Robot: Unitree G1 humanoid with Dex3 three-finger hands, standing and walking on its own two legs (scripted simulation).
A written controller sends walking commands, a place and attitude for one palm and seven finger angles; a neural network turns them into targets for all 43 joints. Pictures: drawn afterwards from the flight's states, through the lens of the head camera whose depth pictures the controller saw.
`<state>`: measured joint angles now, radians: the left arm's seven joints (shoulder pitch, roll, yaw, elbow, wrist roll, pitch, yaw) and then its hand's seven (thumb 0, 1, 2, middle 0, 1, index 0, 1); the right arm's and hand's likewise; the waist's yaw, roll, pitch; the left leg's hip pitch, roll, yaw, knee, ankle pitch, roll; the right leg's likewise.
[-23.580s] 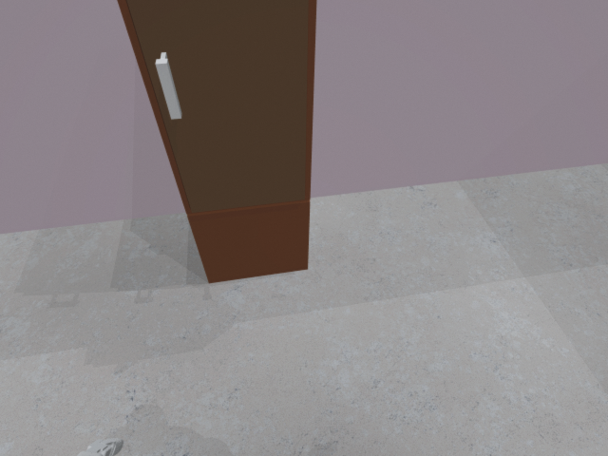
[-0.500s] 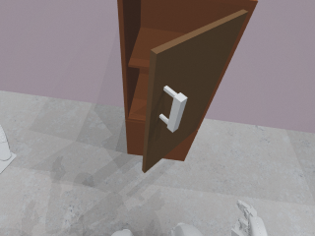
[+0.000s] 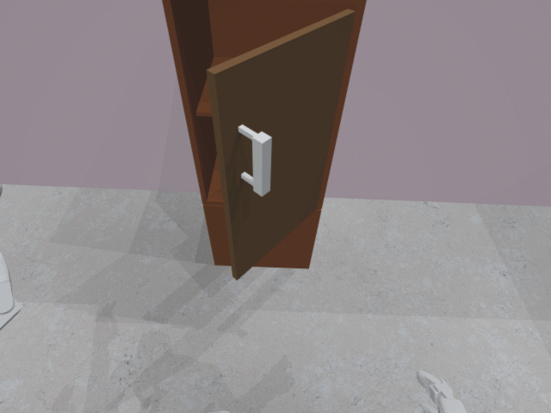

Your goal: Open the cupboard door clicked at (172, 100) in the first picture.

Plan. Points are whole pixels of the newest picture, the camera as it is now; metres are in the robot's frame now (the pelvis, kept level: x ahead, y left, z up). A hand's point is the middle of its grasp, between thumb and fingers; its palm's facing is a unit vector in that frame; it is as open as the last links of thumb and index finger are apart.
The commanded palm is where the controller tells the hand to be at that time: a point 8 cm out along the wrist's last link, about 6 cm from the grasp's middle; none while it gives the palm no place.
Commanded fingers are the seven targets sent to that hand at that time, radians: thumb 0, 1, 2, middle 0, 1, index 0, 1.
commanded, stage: stop stepping back and stand still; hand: left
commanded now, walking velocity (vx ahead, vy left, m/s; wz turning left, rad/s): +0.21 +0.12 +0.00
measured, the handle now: (253, 160) +0.52 +0.08 +0.07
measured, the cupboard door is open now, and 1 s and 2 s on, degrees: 49 49 49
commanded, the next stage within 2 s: let the arm hang, fingers relaxed in 1.00 s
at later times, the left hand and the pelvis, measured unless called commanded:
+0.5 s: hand out of the picture +0.11 +0.30 +0.16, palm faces +0.50 -0.72 -0.48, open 7.4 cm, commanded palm +0.07 +0.32 +0.18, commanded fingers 0.00 0.90 0.90 -0.20 -0.30 -0.20 -0.30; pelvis -0.06 +0.01 +0.00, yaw +2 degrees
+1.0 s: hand out of the picture +0.09 +0.32 +0.14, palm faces +0.45 -0.76 -0.47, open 7.4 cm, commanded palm +0.04 +0.34 +0.18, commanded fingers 0.00 0.90 0.90 -0.20 -0.30 -0.20 -0.30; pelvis -0.09 +0.04 +0.00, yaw +2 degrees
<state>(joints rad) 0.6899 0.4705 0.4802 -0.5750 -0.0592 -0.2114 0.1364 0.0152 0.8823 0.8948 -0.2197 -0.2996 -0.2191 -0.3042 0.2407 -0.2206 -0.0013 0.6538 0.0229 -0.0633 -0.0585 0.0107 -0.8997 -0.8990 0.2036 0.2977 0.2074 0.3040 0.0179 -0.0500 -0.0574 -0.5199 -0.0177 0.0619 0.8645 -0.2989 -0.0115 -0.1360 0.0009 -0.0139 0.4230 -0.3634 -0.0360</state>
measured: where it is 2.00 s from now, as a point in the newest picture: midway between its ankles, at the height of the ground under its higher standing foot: outside the picture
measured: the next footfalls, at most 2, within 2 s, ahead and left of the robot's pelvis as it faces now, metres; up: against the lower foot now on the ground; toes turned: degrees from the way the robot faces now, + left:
left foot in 0.10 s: -0.02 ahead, +0.13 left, +0.00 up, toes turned +2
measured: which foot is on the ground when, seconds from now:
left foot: up 0.00-0.08, down 0.10-1.00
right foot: down 0.00-1.00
